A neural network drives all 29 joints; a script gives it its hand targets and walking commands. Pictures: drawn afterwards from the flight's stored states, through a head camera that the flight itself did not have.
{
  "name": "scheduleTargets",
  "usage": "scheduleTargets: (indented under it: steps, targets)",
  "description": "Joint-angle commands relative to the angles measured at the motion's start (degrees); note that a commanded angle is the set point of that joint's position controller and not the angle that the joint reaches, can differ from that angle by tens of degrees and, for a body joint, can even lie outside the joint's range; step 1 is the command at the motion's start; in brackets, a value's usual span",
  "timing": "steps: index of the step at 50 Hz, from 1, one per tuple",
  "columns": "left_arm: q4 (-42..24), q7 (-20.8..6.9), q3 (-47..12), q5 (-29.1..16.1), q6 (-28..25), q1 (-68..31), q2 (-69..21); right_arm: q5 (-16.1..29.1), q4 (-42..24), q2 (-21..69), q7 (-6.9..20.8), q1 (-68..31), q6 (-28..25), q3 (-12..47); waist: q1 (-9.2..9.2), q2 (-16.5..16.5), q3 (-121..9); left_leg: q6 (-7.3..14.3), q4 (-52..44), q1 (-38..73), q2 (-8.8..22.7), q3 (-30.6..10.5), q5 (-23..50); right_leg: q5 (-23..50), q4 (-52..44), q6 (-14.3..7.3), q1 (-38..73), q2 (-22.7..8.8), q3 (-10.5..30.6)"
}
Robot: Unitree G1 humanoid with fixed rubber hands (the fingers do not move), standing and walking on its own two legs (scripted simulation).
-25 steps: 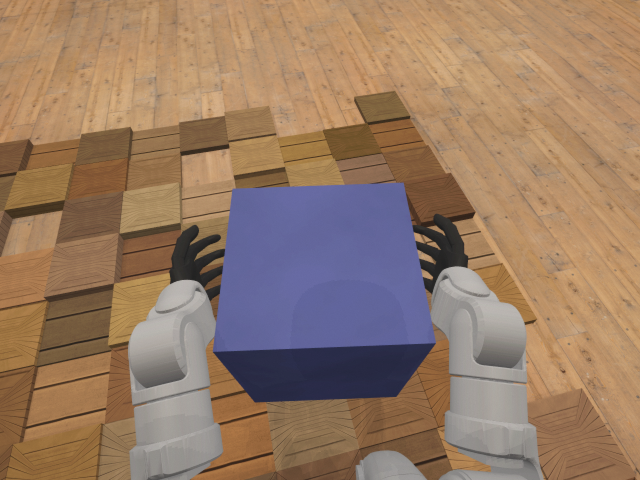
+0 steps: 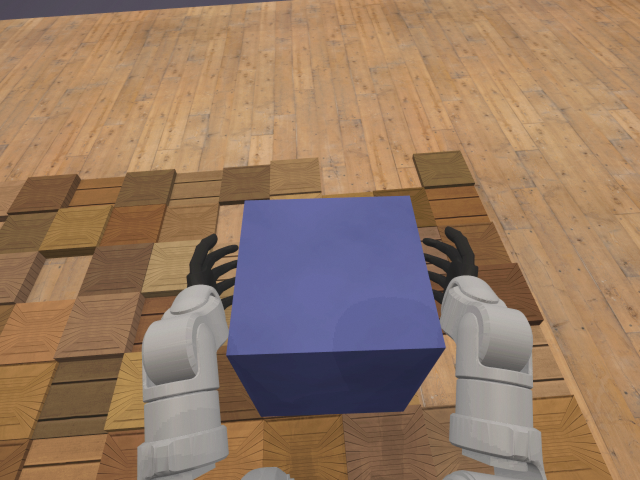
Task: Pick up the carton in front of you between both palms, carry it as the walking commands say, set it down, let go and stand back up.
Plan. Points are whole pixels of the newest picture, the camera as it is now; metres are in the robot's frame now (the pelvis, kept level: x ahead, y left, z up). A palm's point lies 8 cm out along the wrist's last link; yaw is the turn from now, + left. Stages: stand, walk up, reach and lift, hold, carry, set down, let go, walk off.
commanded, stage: carry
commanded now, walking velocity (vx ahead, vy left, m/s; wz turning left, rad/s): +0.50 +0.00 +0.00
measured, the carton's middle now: (330, 314) +0.33 +0.01 +0.00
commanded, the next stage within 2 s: none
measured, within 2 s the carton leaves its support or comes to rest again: neither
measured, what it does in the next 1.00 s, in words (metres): walks ahead: left foot, then right foot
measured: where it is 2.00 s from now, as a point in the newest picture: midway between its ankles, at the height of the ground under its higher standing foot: (319, 203)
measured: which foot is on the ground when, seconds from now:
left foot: up 0.00-0.26, down 0.28-0.76, up 0.78-1.00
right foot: down 0.00-0.32, up 0.34-0.72, down 0.74-1.00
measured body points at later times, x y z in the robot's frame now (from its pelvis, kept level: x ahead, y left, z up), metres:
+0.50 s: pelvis +0.30 +0.05 +0.00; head +0.35 +0.06 +0.45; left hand +0.65 +0.18 +0.06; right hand +0.62 -0.13 +0.07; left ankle +0.33 +0.12 -0.74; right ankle +0.23 -0.08 -0.64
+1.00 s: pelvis +0.59 -0.02 +0.01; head +0.60 -0.03 +0.46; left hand +0.91 +0.15 +0.09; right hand +0.93 -0.17 +0.08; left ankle +0.65 +0.14 -0.68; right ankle +0.56 -0.07 -0.74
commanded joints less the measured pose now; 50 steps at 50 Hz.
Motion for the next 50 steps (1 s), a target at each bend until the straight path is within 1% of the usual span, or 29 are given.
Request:
scheduleTargets:
  steps: [1,5,10,12,13,14,15,16,17,18,19,20,22,26,29,32,33,35,36,37,38,39,40,41,42,44,46,48,50]
  targets:
    - [-7.82,-0.86,-37.26,-10.74,-2.90,-33.62,-42.41,9.44,-6.79,44.55,0.05,-32.64,-2.66,38.65,-0.39,-8.83,-23.20,-0.97,-10.07,-7.61,2.79,-0.19,4.64,13.41,-11.20,-7.79,24.40,-15.55,15.21]
    - [-7.99,0.27,-36.43,-9.54,-2.25,-28.98,-37.45,9.22,-7.56,40.40,-0.87,-28.94,-2.14,38.10,1.83,-9.09,-21.16,-0.47,-20.63,-8.27,0.95,3.18,13.45,25.06,-6.75,-6.11,27.54,-11.98,9.76]
    - [-6.77,1.66,-35.49,-8.35,0.16,-27.85,-33.94,8.09,-5.66,36.01,-1.31,-26.53,0.57,35.28,3.09,-9.84,-15.88,0.93,-30.96,-7.31,-0.41,5.29,17.06,27.93,-3.99,-4.46,28.21,-11.60,8.93]
    - [-6.17,1.77,-35.73,-8.73,1.04,-29.57,-34.63,7.88,-4.67,35.54,-1.12,-27.03,1.42,33.81,1.21,-9.80,-15.47,2.22,-36.51,1.39,-1.98,7.16,17.44,34.25,-0.01,-2.30,24.79,-11.19,7.17]
    - [-5.73,1.79,-35.92,-8.82,1.48,-30.51,-35.13,7.56,-3.09,35.15,-1.13,-25.45,1.60,32.89,-1.83,-8.08,-19.07,3.14,-39.05,13.53,-4.16,8.49,18.14,35.23,8.56,-0.19,21.17,-9.31,4.68]
    - [-4.93,1.86,-35.96,-8.73,1.88,-30.62,-34.90,6.96,-1.98,34.38,-1.15,-24.81,1.70,31.72,-4.72,-3.42,-24.11,3.41,-38.24,28.57,-1.39,6.60,16.64,25.09,20.46,2.24,12.99,-7.16,2.01]
    - [-5.26,1.81,-36.25,-9.17,2.24,-30.73,-35.54,6.39,-1.47,33.14,-1.40,-24.21,1.67,30.80,-5.23,8.65,-29.33,7.45,-36.57,43.56,11.57,-13.55,16.58,7.18,33.72,4.65,-2.89,-3.32,2.19]
    - [-6.95,1.74,-36.61,-9.98,2.10,-31.63,-36.51,7.06,-1.84,34.82,-1.63,-24.54,1.23,31.30,-4.40,19.70,-31.70,13.96,-41.08,53.71,18.55,-29.93,19.46,-17.26,48.07,5.03,-17.81,3.97,4.65]
    - [-6.06,1.87,-35.16,-10.01,1.80,-32.00,-37.22,8.24,-3.37,37.32,-1.36,-25.61,0.77,32.61,-4.80,15.28,-31.22,15.27,-41.22,56.50,18.81,-31.21,26.57,-19.27,55.85,4.85,-25.09,2.12,7.70]
    - [-6.18,1.97,-34.91,-10.32,1.23,-33.12,-39.31,9.46,-5.35,39.25,-0.89,-27.65,0.08,33.65,-5.43,9.26,-30.12,14.54,-38.89,54.69,17.57,-27.15,34.50,-18.02,56.84,4.41,-27.88,0.78,10.10]
    - [-5.65,1.84,-35.09,-10.11,0.68,-33.81,-41.10,9.84,-5.06,41.08,-0.39,-28.63,-0.39,34.58,-5.02,3.01,-29.02,13.16,-37.99,51.87,16.34,-23.74,37.32,-15.07,53.81,3.75,-27.81,-0.96,11.15]
    - [-5.86,1.62,-35.60,-9.89,0.02,-34.47,-42.27,10.67,-6.17,42.29,0.27,-29.88,-1.06,35.79,-5.06,1.39,-28.12,12.19,-38.55,48.70,15.47,-21.05,35.63,-13.19,51.03,3.57,-26.75,-1.81,11.13]
    - [-5.54,1.26,-35.56,-8.87,-1.37,-31.71,-43.61,12.80,-10.83,44.06,1.36,-33.31,-2.52,39.33,-4.82,2.40,-28.35,10.07,-39.78,46.38,13.49,-17.34,29.18,-11.51,44.57,3.49,-24.38,-2.15,10.39]
    - [-6.87,1.66,-35.93,-6.22,-2.20,-24.36,-41.96,13.46,-10.84,42.97,2.12,-25.75,-3.09,40.88,-4.11,6.44,-25.23,10.54,-45.24,39.49,12.95,-11.34,22.42,-10.94,27.85,4.54,-19.99,-1.89,6.64]
    - [-9.37,1.45,-37.07,-6.39,-1.78,-24.35,-41.39,13.32,-11.37,42.33,2.36,-23.60,-2.62,41.36,-4.08,8.79,-21.46,8.14,-46.04,34.37,9.98,-5.50,22.56,-2.40,16.06,4.15,-13.90,-1.00,2.80]
    - [-9.74,1.51,-36.63,-6.92,-0.93,-25.77,-38.33,12.38,-11.23,38.58,1.54,-24.05,-1.70,39.76,-3.92,8.34,-17.59,6.45,-46.37,30.78,9.08,-2.67,24.84,4.72,6.71,3.77,-6.67,0.68,-1.23]
    - [-8.79,1.67,-36.12,-6.94,-0.59,-25.86,-36.81,11.44,-10.66,36.93,0.90,-24.41,-1.43,38.72,-3.10,8.38,-18.02,5.85,-42.77,30.13,9.43,-1.64,29.89,3.71,5.86,3.21,-2.75,1.31,-2.26]
    - [-5.25,2.13,-34.21,-6.35,-0.07,-25.62,-33.69,9.33,-8.22,33.87,-0.56,-24.52,-0.68,36.59,1.80,4.52,-22.33,3.05,-26.86,25.12,6.78,4.42,38.43,1.91,3.34,1.76,12.02,3.51,-4.90]
    - [-3.61,2.27,-33.13,-6.11,0.09,-24.58,-32.73,8.33,-7.30,32.99,-1.30,-26.32,-0.40,35.62,4.66,-0.58,-25.63,1.66,-14.29,17.05,4.65,5.84,28.52,-2.58,3.42,0.85,22.52,-0.02,0.93]
    - [-2.20,2.33,-32.43,-6.39,0.19,-26.33,-31.82,7.27,-5.85,33.37,-1.90,-28.02,-0.05,34.68,4.34,-12.69,-22.97,0.32,-1.43,4.02,-1.17,4.92,4.90,-7.19,-2.93,-1.62,26.42,-11.26,22.15]
    - [2.00,2.55,-31.14,-6.16,0.75,-27.32,-31.05,6.08,-2.22,32.27,-2.38,-27.22,0.75,33.00,1.99,-18.94,-19.50,0.83,6.67,-7.92,-4.92,-0.36,-8.55,2.54,-8.57,-7.42,27.95,-18.16,40.87]
    - [0.05,2.37,-32.74,-7.92,0.68,-30.33,-33.60,6.18,-1.44,33.71,-2.71,-27.40,0.93,32.37,1.77,-13.08,-18.71,2.11,11.71,-9.77,-2.27,-3.35,-9.54,3.67,-7.10,-11.09,25.28,-19.84,40.96]
    - [-0.94,1.90,-33.94,-9.48,0.55,-33.81,-35.48,5.83,0.70,35.27,-2.67,-27.65,0.99,30.73,1.32,-7.61,-18.30,2.61,10.91,-10.46,-0.35,-4.16,-8.23,3.17,-6.87,-11.44,22.29,-19.43,37.02]
    - [-0.47,1.32,-34.98,-10.62,0.41,-36.02,-38.03,5.53,2.13,36.84,-2.50,-28.83,0.83,29.47,0.37,-4.18,-17.14,2.38,7.33,-9.43,1.64,-4.08,-4.69,1.94,-8.68,-9.87,18.25,-18.33,32.73]
    - [-0.15,0.82,-35.25,-10.94,0.20,-37.09,-39.94,5.24,3.41,38.71,-2.17,-29.40,0.62,29.05,-0.22,-3.30,-16.99,1.73,2.92,-8.01,2.67,-3.55,-1.47,-0.30,-10.75,-8.00,16.51,-17.00,29.02]
    - [0.04,0.10,-34.85,-10.58,-0.37,-36.95,-42.34,6.19,2.61,42.35,-1.24,-31.96,-0.11,31.14,-0.06,-7.62,-17.35,0.50,-3.94,-6.36,2.64,-1.70,2.59,1.64,-13.11,-6.88,15.72,-15.54,24.13]
    - [-1.22,-0.41,-35.16,-10.74,-0.95,-36.78,-43.48,7.51,0.44,44.69,-0.82,-34.39,-0.99,33.66,1.09,-8.64,-17.78,-0.27,-9.86,-8.31,2.43,-0.95,6.23,9.31,-13.25,-6.86,19.74,-14.89,20.77]
    - [-2.57,-0.39,-35.44,-10.59,-1.33,-35.78,-42.63,8.24,-1.16,44.71,-0.94,-34.38,-1.48,34.79,1.74,-7.61,-19.28,-0.50,-13.52,-10.68,1.77,-0.01,9.50,19.58,-10.92,-6.63,25.07,-13.51,17.17]
    - [-4.13,0.03,-35.24,-10.40,-1.54,-33.97,-40.58,8.74,-3.17,43.30,-1.27,-33.62,-1.69,35.44,2.51,-7.20,-19.72,-0.64,-17.18,-13.73,1.25,1.16,13.81,25.74,-8.94,-5.86,29.95,-11.43,13.74]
